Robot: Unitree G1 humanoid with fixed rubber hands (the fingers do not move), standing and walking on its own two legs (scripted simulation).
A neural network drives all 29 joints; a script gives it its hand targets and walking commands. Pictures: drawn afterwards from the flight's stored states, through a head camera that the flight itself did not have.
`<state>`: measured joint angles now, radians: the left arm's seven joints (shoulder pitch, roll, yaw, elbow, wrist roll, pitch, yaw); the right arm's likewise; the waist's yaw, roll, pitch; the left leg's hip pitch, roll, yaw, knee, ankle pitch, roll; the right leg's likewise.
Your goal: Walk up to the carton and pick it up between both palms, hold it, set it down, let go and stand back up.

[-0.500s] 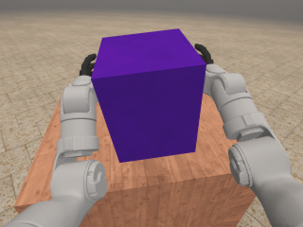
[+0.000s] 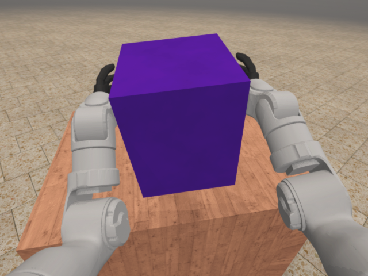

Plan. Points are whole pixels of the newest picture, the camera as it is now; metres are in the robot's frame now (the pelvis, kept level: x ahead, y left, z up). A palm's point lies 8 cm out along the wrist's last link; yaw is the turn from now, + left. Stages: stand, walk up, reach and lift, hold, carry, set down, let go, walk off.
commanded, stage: hold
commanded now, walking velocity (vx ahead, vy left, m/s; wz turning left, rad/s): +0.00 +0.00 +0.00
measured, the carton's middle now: (179, 116) +0.36 +0.00 +0.23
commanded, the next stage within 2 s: none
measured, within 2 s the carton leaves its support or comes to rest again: neither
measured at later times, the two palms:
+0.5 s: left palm (104, 99) +0.36 +0.15 +0.27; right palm (249, 87) +0.36 -0.14 +0.29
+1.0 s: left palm (105, 99) +0.36 +0.15 +0.27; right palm (249, 87) +0.36 -0.14 +0.29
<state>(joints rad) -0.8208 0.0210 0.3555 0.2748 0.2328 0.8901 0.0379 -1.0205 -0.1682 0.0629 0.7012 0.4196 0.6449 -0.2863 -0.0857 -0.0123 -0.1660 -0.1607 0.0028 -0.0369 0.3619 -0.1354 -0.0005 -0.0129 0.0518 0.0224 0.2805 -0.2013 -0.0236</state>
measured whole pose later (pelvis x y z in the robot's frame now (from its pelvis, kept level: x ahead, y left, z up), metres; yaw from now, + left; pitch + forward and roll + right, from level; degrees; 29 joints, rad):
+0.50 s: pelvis +0.00 +0.00 +0.00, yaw +0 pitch -4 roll -1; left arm -0.83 0.02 0.36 0.30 0.23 0.88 0.04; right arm -1.03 -0.17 0.06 0.73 0.41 0.64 -0.28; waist -0.08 -0.01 -0.17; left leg -0.16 0.00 -0.04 0.36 -0.13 0.00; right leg -0.02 0.05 0.02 0.28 -0.20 -0.03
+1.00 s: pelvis +0.00 +0.00 +0.00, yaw +0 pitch -4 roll -1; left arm -0.84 0.02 0.36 0.30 0.23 0.88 0.04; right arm -1.04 -0.17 0.06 0.73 0.41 0.64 -0.28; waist -0.08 -0.01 -0.17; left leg -0.17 0.00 -0.04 0.36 -0.13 0.00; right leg -0.02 0.05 0.02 0.28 -0.20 -0.02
